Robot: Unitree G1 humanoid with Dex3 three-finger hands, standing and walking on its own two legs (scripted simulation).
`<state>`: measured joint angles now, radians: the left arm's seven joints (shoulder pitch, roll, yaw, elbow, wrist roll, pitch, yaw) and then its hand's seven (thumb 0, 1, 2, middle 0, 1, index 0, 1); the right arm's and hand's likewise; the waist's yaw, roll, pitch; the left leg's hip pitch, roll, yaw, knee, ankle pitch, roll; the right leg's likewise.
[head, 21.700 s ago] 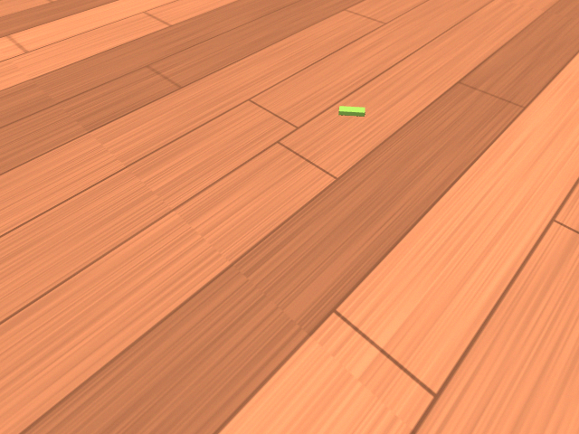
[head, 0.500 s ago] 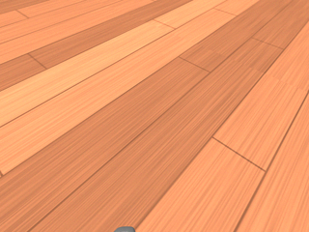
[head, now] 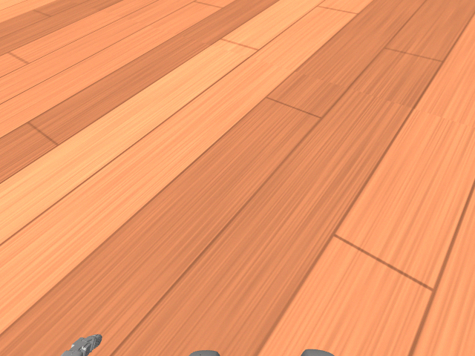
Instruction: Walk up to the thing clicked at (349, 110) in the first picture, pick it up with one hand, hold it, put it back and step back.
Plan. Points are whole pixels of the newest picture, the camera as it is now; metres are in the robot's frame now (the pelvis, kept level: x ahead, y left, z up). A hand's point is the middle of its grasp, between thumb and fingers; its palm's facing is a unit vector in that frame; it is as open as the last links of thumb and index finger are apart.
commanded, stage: walk up
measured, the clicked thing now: out of the picture -0.82 -0.43 -0.75
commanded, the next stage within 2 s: none
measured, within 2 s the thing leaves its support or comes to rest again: neither
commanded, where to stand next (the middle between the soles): +0.56 -0.01 m, yaw +0 degrees
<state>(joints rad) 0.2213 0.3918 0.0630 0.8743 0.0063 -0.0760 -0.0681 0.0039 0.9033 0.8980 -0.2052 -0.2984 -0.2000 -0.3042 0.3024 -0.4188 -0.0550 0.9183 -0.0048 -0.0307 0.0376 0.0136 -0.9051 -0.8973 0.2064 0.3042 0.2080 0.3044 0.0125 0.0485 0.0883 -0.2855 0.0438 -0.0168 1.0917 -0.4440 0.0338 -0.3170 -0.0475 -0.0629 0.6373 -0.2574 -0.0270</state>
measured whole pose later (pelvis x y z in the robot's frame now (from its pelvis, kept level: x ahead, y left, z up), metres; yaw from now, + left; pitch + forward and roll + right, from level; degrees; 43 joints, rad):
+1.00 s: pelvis +0.41 +0.00 +0.00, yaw -26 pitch -1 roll +0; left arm 0.47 0.41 0.02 0.75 0.01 -0.08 0.05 0.00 0.90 0.90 -0.21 -0.30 -0.21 -0.31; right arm 0.13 -0.48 -0.08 0.67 -0.04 0.05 0.12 0.01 -0.91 -0.90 0.20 0.30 0.21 0.30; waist 0.06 0.15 0.11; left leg -0.64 0.08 -0.10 1.08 -0.31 -0.04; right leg -0.33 0.01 0.15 0.62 -0.28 0.03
